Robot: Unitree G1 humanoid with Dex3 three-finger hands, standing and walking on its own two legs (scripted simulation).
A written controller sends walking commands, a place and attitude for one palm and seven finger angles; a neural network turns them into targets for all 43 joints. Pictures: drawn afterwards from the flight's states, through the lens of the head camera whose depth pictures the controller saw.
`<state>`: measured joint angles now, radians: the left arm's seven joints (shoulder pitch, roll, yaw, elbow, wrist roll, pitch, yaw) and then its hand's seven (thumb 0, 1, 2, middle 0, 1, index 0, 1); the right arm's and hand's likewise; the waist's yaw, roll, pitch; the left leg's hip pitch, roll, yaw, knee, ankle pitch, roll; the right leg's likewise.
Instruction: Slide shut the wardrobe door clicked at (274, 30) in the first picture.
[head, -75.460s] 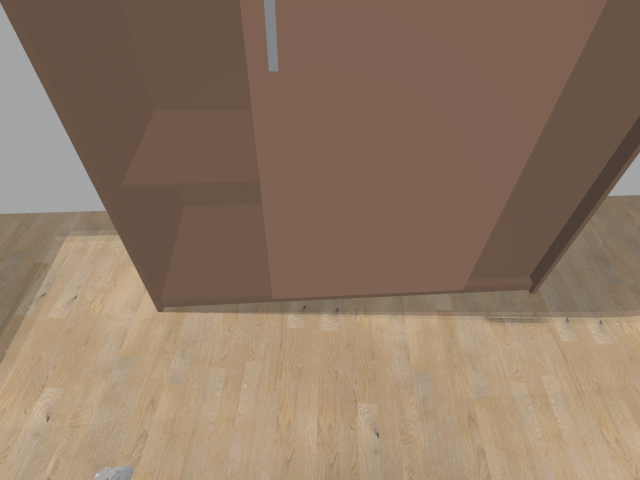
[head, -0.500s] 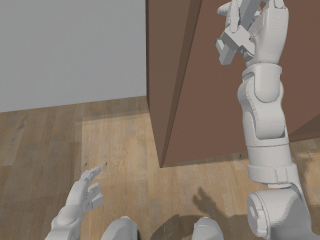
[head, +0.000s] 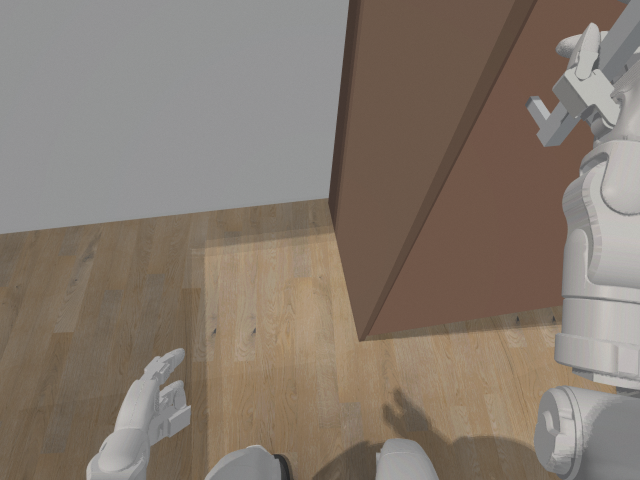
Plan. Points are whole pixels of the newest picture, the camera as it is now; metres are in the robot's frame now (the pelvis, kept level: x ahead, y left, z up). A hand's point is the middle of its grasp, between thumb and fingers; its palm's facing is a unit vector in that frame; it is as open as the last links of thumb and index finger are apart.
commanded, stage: step sideways, sliding the door along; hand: right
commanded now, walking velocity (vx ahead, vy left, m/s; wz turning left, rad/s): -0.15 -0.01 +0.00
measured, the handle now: (617, 15) +0.44 -0.27 +0.28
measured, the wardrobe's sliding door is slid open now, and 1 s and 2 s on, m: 0.00 0.00 0.00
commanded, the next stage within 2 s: stop walking and hold the door there in 0.18 s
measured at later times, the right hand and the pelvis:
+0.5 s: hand (579, 80) +0.41 -0.25 +0.25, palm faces +0.27 +0.95 -0.15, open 6.0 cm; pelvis +0.03 -0.05 +0.01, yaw +4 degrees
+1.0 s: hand (578, 79) +0.41 -0.24 +0.25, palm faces +0.25 +0.97 -0.07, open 5.9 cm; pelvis -0.01 -0.07 +0.01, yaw +7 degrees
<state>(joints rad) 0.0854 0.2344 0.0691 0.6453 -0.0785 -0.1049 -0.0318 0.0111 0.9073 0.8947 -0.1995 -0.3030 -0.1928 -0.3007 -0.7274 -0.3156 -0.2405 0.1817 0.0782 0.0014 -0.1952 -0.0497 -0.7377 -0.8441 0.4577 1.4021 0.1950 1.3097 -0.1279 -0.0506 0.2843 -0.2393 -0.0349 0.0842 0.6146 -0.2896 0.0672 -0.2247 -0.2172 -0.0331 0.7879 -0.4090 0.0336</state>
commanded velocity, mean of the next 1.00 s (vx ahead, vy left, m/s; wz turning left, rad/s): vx -0.05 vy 0.04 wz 0.00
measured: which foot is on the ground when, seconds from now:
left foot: down 0.00-1.00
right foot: down 0.00-1.00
